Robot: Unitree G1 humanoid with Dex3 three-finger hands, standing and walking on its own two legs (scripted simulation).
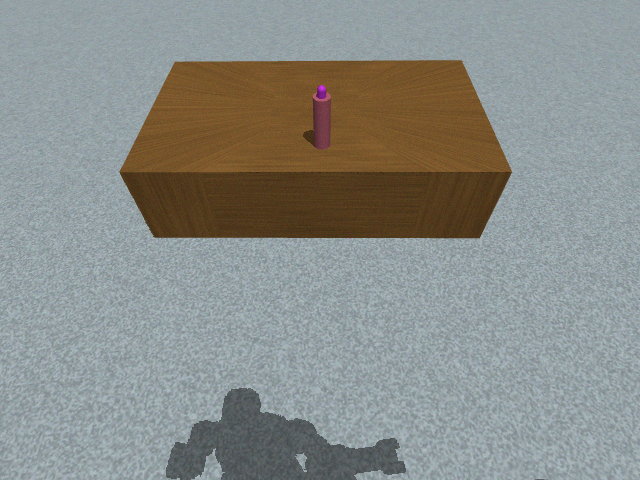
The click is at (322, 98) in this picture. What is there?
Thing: necked bottle
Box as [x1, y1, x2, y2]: [313, 85, 330, 149]
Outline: 320,85 317,88 317,92 313,95 314,145 317,148 323,149 329,146 330,95 325,91 325,87 323,85
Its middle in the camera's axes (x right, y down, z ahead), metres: +0.01 -0.43 +1.35
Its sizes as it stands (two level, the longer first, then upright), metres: 0.060 0.060 0.233
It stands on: a support 0.36 m high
